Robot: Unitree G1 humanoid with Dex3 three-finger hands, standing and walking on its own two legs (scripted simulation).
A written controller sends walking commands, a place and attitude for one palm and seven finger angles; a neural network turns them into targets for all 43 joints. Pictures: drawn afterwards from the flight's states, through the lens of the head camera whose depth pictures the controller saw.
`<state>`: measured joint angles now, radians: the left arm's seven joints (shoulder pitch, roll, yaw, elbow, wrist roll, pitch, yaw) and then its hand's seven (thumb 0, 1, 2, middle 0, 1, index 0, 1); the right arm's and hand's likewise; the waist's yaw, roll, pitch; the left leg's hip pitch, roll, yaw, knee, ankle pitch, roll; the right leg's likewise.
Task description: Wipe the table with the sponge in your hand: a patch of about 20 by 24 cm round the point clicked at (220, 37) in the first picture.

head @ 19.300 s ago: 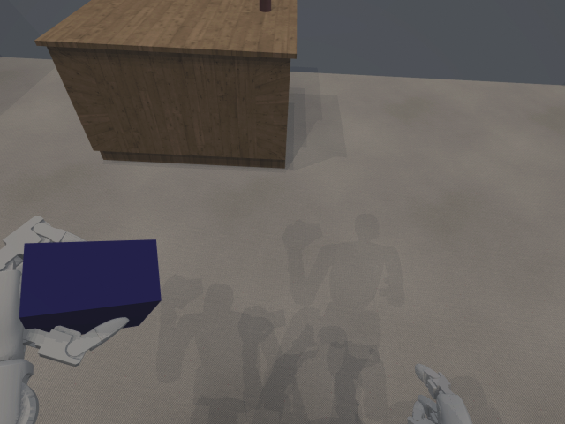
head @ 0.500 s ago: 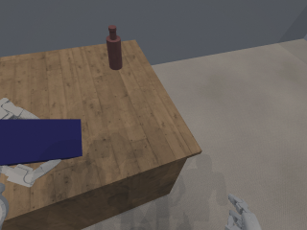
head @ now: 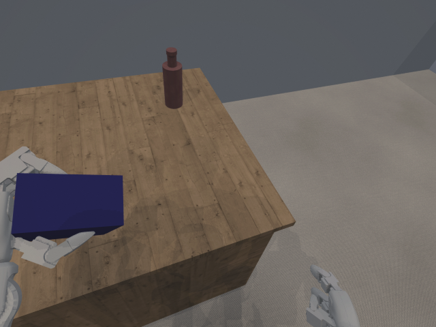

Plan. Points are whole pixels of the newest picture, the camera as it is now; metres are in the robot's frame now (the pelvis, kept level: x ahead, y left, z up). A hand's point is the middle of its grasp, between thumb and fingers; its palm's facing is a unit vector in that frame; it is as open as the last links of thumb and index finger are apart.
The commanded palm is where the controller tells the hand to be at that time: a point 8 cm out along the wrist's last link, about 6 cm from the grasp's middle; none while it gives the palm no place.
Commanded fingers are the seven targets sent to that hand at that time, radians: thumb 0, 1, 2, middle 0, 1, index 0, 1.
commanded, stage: come to a stop and stand still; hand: left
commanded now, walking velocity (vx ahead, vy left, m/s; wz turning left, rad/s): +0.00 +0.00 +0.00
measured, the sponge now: (83, 209) +0.23 +0.22 +0.14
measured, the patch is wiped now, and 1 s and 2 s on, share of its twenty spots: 0.00 0.00 0.00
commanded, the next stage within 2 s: look again from close up in 0.20 s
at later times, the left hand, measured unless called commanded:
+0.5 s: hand (74, 210) +0.21 +0.22 +0.17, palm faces +0.35 -0.86 -0.38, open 10.1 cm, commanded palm +0.15 +0.26 +0.17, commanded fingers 0.00 0.10 1.30 -1.20 -1.60 -1.20 -1.60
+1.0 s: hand (54, 172) +0.25 +0.25 +0.19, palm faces +0.42 -0.76 -0.50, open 10.1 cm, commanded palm +0.15 +0.26 +0.17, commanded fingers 0.00 0.10 1.30 -1.20 -1.60 -1.20 -1.60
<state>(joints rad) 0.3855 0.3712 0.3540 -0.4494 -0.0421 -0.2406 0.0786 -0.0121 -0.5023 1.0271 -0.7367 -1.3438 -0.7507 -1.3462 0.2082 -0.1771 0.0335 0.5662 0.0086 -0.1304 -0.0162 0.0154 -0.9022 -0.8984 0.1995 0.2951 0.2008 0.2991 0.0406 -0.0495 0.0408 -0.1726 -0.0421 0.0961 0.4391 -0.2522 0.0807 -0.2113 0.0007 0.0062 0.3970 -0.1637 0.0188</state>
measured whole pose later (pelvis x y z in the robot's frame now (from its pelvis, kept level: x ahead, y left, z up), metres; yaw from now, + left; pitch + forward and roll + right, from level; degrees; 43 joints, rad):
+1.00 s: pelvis +0.00 -0.02 +0.00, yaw +3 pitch +1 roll -1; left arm 0.19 0.56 0.42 -0.34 -0.01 -0.29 0.06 -0.01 -0.50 1.03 -0.74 -1.34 -0.75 -1.35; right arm 0.25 -0.22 0.07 0.54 0.02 -0.15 -0.04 0.01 -0.90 -0.90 0.20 0.29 0.20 0.30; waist 0.03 -0.05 0.05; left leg -0.25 -0.04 0.05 0.51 -0.28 0.06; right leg -0.29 0.01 -0.03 0.49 -0.21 -0.01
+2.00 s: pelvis -0.03 -0.03 +0.00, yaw +6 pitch +0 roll -1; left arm 0.42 0.44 0.36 -0.42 -0.12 -0.28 0.09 -0.01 -0.50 1.03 -0.73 -1.34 -0.75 -1.34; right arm 0.24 -0.23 0.01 0.60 0.05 -0.18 0.02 0.02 -0.90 -0.90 0.20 0.29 0.20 0.30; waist 0.02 -0.03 0.05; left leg -0.29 -0.04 0.00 0.48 -0.20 0.04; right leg -0.29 0.00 -0.08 0.43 -0.15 -0.02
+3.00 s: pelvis -0.01 -0.04 +0.00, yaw +1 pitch -1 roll +1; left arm 0.38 0.39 0.35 -0.47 -0.10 -0.19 0.08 -0.01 -0.50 1.04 -0.73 -1.34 -0.75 -1.34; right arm 0.19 -0.17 0.02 0.55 0.03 -0.13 0.00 0.02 -0.90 -0.90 0.20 0.30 0.20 0.30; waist 0.04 -0.07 0.04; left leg -0.21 -0.03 0.07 0.45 -0.23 0.03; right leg -0.28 0.02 0.00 0.49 -0.20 -0.03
